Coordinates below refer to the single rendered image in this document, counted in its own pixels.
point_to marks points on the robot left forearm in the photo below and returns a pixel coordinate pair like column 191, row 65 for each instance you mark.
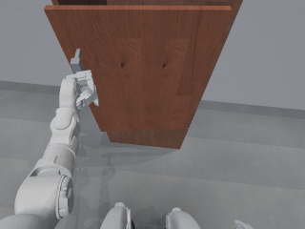
column 62, row 149

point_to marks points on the robot left thigh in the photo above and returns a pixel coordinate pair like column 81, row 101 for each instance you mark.
column 119, row 217

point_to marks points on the robot left upper arm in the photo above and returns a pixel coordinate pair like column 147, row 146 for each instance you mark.
column 41, row 203

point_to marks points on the robot right hand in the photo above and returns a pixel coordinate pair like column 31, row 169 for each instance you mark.
column 241, row 225

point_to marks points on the handle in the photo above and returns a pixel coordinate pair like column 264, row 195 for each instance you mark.
column 76, row 64

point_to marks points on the right robot shin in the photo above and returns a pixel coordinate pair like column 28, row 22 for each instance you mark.
column 176, row 209

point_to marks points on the cupboard door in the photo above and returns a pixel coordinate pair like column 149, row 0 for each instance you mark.
column 148, row 62

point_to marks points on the robot left hand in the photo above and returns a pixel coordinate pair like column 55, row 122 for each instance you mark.
column 72, row 96

